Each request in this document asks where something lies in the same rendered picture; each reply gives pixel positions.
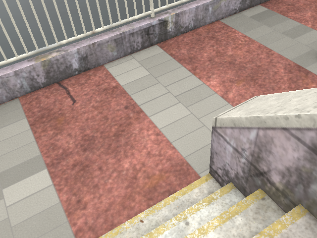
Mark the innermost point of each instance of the stairs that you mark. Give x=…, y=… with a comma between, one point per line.
x=205, y=209

